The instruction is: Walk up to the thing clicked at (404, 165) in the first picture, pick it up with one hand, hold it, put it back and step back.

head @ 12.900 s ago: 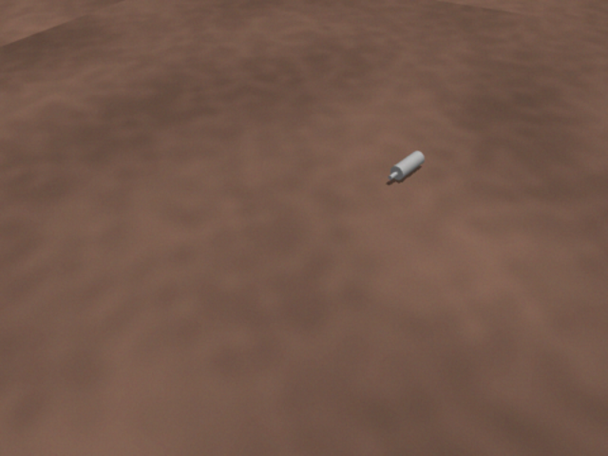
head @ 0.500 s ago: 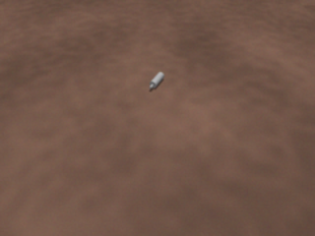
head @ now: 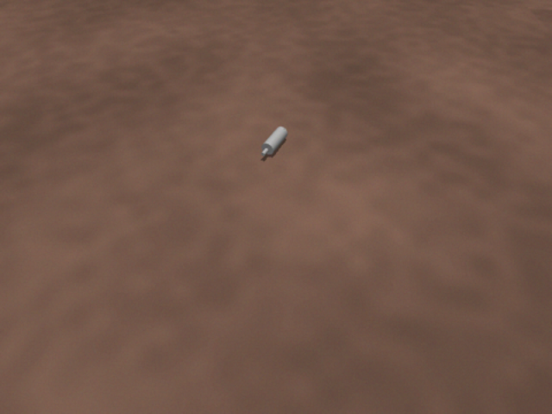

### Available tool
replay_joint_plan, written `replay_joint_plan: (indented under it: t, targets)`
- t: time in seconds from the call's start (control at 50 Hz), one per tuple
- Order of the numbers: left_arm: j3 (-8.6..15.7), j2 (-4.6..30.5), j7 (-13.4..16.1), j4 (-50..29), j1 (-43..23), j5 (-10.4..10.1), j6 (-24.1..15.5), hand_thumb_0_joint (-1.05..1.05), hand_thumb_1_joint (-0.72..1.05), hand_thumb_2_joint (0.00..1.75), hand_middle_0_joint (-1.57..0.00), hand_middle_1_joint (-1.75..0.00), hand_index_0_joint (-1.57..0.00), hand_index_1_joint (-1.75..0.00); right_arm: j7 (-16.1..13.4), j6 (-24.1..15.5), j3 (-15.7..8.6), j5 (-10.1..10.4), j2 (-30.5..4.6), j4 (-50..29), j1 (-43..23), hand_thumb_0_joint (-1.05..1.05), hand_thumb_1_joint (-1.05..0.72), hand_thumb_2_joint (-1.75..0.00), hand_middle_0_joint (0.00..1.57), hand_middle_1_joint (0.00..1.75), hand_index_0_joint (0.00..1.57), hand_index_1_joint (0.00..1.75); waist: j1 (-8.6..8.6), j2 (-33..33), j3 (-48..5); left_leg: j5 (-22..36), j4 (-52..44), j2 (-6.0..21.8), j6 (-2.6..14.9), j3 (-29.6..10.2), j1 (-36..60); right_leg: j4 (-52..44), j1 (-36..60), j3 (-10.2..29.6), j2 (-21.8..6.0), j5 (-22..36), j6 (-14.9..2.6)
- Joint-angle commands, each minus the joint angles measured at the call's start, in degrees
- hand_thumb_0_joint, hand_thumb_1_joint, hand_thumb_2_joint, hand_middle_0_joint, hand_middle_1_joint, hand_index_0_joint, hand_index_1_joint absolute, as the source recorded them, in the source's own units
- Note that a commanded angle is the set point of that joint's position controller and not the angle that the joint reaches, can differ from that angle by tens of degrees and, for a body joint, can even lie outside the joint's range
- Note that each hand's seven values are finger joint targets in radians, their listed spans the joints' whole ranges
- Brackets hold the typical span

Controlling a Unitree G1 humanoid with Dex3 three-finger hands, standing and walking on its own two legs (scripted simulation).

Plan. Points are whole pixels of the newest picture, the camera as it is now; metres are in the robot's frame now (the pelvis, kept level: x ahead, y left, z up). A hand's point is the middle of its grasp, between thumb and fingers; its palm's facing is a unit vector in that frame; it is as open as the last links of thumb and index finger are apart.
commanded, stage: stand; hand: left
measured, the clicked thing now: (272, 142) +1.66 +0.04 -0.74
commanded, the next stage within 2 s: walk up in 0.38 s
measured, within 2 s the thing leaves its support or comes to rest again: neither
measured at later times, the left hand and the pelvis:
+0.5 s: hand out of the picture +0.09 +0.28 -0.15, palm faces +0.13 -0.94 -0.32, open 7.4 cm; pelvis +0.01 +0.00 -0.01, yaw +8 degrees
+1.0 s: hand (79, 393) +0.20 +0.35 -0.16, palm faces +0.36 -0.89 -0.27, open 7.4 cm; pelvis +0.20 +0.04 -0.01, yaw +23 degrees
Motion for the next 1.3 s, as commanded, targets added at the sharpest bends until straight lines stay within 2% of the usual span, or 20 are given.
replay_joint_plan:
  t: [0.0, 0.34, 0.36, 0.4, 0.42, 0.46, 0.54, 0.6, 0.62, 0.64, 0.68, 0.76, 1.02, 1.1, 1.12, 1.14, 1.16, 1.18, 1.24, 1.28]
  targets:
    - [2.2, 12.0, 0.6, -2.8, -1.8, -0.1, -1.1, 0.0, 0.9, 0.9, -0.2, -0.3, -0.2, -0.3, -0.8, -1.1, -2.1, 0.1, -12.5, -3.0, -1.8, 0.0, -0.9, -0.9, 0.2, 0.3, 0.2, 0.3, 0.23, 0.3, -2.6, 8.3, -3.0, 5.5, 2.45, -3.7, -1.2, -3.0, 0.3, 4.5, -5.8, 5.7, -2.09]
    - [2.3, 12.4, 0.7, -3.0, -1.6, 0.1, -1.1, 0.0, 0.9, 0.9, -0.2, -0.3, -0.2, -0.3, -1.0, -1.3, -2.1, -0.1, -12.5, -3.1, -1.8, 0.0, -0.9, -0.9, 0.2, 0.3, 0.2, 0.3, 0.17, 0.1, -4.6, 12.3, -1.9, 5.8, 2.52, -3.2, 0.3, -1.9, 1.3, 4.4, -6.1, 10.8, -2.07]
    - [9.2, 21.3, -1.7, -10.0, -4.6, 2.1, -1.5, 0.0, 0.9, 0.9, -0.2, -0.3, -0.2, -0.3, 0.2, -2.3, -7.0, 0.9, -21.3, -5.9, 3.7, 0.0, -0.9, -0.9, 0.2, 0.3, 0.2, 0.3, 2.13, -6.7, -7.8, -16.0, 1.6, 5.2, 5.62, -10.6, -13.1, 4.8, 9.2, 1.6, -5.7, -23.3, -5.12]
    - [9.9, 21.3, -3.1, -10.9, -2.4, 3.2, -1.4, 0.0, 0.9, 0.9, -0.2, -0.3, -0.2, -0.3, 1.1, -2.4, -6.1, -0.6, -20.0, -9.0, -2.3, 0.0, -0.9, -0.9, 0.2, 0.3, 0.2, 0.3, 4.86, -7.4, -0.7, -17.5, 6.1, 0.8, 2.54, -3.0, -32.5, -1.1, 16.2, 5.9, -11.7, -35.1, -7.91]
    - [10.2, 21.9, -3.3, -10.7, 1.6, 2.6, -1.3, 0.0, 0.9, 0.9, -0.2, -0.3, -0.2, -0.3, 1.5, -2.8, -5.9, -0.8, -17.6, -11.4, -6.9, 0.0, -0.9, -0.9, 0.2, 0.3, 0.2, 0.3, 7.96, -14.5, -1.7, -11.7, 19.3, -2.3, 2.03, 5.3, -36.7, -9.0, 17.6, 13.0, -19.9, -38.9, -10.87]
    - [10.9, 21.6, -3.9, -13.5, -4.3, 2.1, -1.2, 0.0, 0.9, 0.9, -0.2, -0.3, -0.2, -0.3, 1.6, -2.9, -7.6, -1.3, -18.7, -12.0, -5.1, 0.0, -0.9, -0.9, 0.2, 0.3, 0.2, 0.3, 6.27, -13.3, 1.0, -15.3, 29.9, 3.8, 1.12, 6.3, -35.7, -12.6, 9.2, 16.6, -27.3, -31.0, -15.24]
    - [10.8, 19.6, -5.1, -17.1, -11.0, 3.4, -1.4, 0.0, 0.9, 0.9, -0.2, -0.3, -0.2, -0.3, 3.5, -3.3, -8.0, -0.2, -17.8, -10.2, 5.0, 0.0, -0.9, -0.9, 0.2, 0.3, 0.2, 0.3, 1.22, -12.3, -0.2, -11.2, 23.2, 5.8, 2.51, 7.2, -22.7, -8.4, 3.5, 2.0, -19.9, -28.4, -11.35]
    - [10.2, 17.0, -6.0, -19.6, -14.1, 3.0, -0.1, 0.0, 0.9, 0.9, -0.2, -0.3, -0.2, -0.3, 1.9, -3.6, -9.9, -0.5, -18.7, -5.3, 20.9, 0.0, -0.9, -0.9, 0.2, 0.3, 0.2, 0.3, -6.51, 0.9, -5.1, -2.3, 8.1, -1.1, 3.23, 10.5, 7.1, 17.1, -13.1, -10.7, -9.2, -23.6, -7.37]
    - [8.9, 12.7, -6.3, -20.9, -13.8, 2.9, 0.5, 0.0, 0.9, 0.9, -0.2, -0.3, -0.2, -0.3, 0.6, -3.6, -11.6, -1.2, -23.5, -4.2, 26.9, 0.0, -0.9, -0.9, 0.2, 0.3, 0.2, 0.3, -10.27, 15.4, -4.1, -11.5, 2.0, 2.7, 5.93, -0.8, 16.1, 37.3, -26.3, -12.4, -3.0, -22.1, -5.59]
    - [7.4, 9.2, -6.6, -23.1, -14.3, 2.8, 0.6, 0.0, 0.9, 0.9, -0.2, -0.3, -0.2, -0.3, -0.5, -3.7, -12.6, -1.9, -29.3, -6.3, 26.2, 0.0, -0.9, -0.9, 0.2, 0.3, 0.2, 0.3, -9.55, 23.3, -2.4, -33.6, -7.3, 15.2, 10.05, -29.0, 18.0, 50.4, -43.5, -6.0, 2.8, -25.3, -3.54]
    - [7.8, 16.0, -7.6, -22.2, -10.0, 2.6, 1.1, 0.0, 0.9, 0.9, -0.2, -0.3, -0.2, -0.3, -1.1, -4.1, -10.8, 0.0, -29.4, -11.0, 12.6, 0.0, -0.9, -0.9, 0.2, 0.3, 0.2, 0.3, -1.16, 6.4, 1.0, -44.4, -18.7, 22.1, 14.38, -42.5, -1.7, 51.6, -34.2, 8.2, -2.8, -16.7, -3.4]
    - [8.5, 19.1, -7.8, -17.2, -2.8, 1.7, 2.0, 0.0, 0.9, 0.9, -0.2, -0.3, -0.2, -0.3, -2.1, -5.9, -8.4, 0.2, -24.7, -13.2, 5.0, 0.0, -0.9, -0.9, 0.2, 0.3, 0.2, 0.3, 3.59, 4.6, 0.4, -28.4, -12.0, 14.6, 11.67, -20.8, -8.1, 44.1, -25.9, 9.5, -6.5, -9.7, -1.15]
    - [8.9, 16.1, -9.0, -21.6, -14.9, 2.5, 1.1, 0.0, 0.9, 0.9, -0.2, -0.3, -0.2, -0.3, -2.5, -7.8, -8.8, -0.7, -24.8, -13.1, 16.0, 0.0, -0.9, -0.9, 0.2, 0.3, 0.2, 0.3, -2.12, 7.3, 2.4, -7.2, -3.4, 10.2, 13.27, -11.0, -2.8, 22.3, -29.3, 5.7, -7.0, -2.0, 0.56]
    - [10.1, 16.3, -8.0, -18.4, -2.2, 2.0, -0.1, 0.0, 0.9, 0.9, -0.2, -0.3, -0.2, -0.3, -3.3, -6.9, -8.5, -1.3, -24.1, -15.7, 9.4, 0.0, -0.9, -0.9, 0.2, 0.3, 0.2, 0.3, 6.27, 7.3, -5.1, 13.0, 15.2, 9.9, 10.59, -7.4, -9.6, 14.0, -7.3, 0.9, -3.6, -6.5, -1.92]
    - [11.9, 20.1, -7.1, -15.4, 8.1, 2.5, -0.7, 0.0, 0.9, 0.9, -0.2, -0.3, -0.2, -0.3, -3.5, -6.7, -7.3, -1.2, -20.7, -16.4, 9.5, 0.0, -0.9, -0.9, 0.2, 0.3, 0.2, 0.3, 11.56, -2.2, -10.6, 10.5, 32.3, 5.7, 8.23, -4.0, -18.4, 11.6, 7.6, 2.6, -2.6, -8.4, -3.32]
    - [13.6, 25.8, -6.0, -13.6, 16.2, 3.5, -1.2, 0.0, 0.9, 0.9, -0.2, -0.3, -0.2, -0.3, -3.6, -7.0, -5.0, -1.1, -14.2, -17.3, 11.6, 0.0, -0.9, -0.9, 0.2, 0.3, 0.2, 0.3, 15.08, -19.7, -12.4, -7.2, 49.8, -1.2, 5.88, 1.8, -33.6, 4.9, 16.6, 15.7, -12.4, -22.6, -2.68]
    - [13.0, 30.0, -5.4, -14.4, 11.8, 2.9, -1.2, 0.0, 0.9, 0.9, -0.2, -0.3, -0.2, -0.3, -4.3, -6.8, -5.0, -0.1, -15.6, -18.6, 13.5, 0.0, -0.9, -0.9, 0.2, 0.3, 0.2, 0.3, 10.88, -28.0, -11.0, -22.0, 58.5, -6.3, 4.79, 6.8, -46.2, -10.1, 19.1, 38.3, -23.3, -29.1, -5.34]
    - [12.8, 29.6, -4.7, -16.8, 4.5, 2.0, -1.2, 0.0, 0.9, 0.9, -0.2, -0.3, -0.2, -0.3, -5.2, -6.4, -5.5, -1.0, -18.9, -16.0, 14.6, 0.0, -0.9, -0.9, 0.2, 0.3, 0.2, 0.3, 8.2, -22.9, -9.7, -20.0, 62.4, 0.2, 5.25, 2.9, -43.1, -9.5, 13.1, 41.8, -25.9, -29.0, -9.0]
    - [10.2, 20.6, -4.2, -18.6, 1.0, 1.7, -1.6, 0.0, 0.9, 0.9, -0.2, -0.3, -0.2, -0.3, -3.3, -6.6, -6.1, 1.0, -18.8, -12.7, 11.5, 0.0, -0.9, -0.9, 0.2, 0.3, 0.2, 0.3, 4.52, -12.8, -1.9, -9.2, 52.2, 4.2, 6.08, -0.6, -34.0, -2.4, -1.8, 13.2, -14.8, -9.8, -7.5]
    - [9.1, 17.2, -4.2, -18.2, 1.2, 1.7, -1.7, 0.0, 0.9, 0.9, -0.2, -0.3, -0.2, -0.3, -2.5, -6.2, -5.8, 0.6, -17.4, -12.0, 15.1, 0.0, -0.9, -0.9, 0.2, 0.3, 0.2, 0.3, 3.17, -12.9, -0.4, -8.0, 43.8, 4.6, 5.55, 2.2, -29.7, 1.7, -4.2, 3.4, -11.6, 5.7, -8.88]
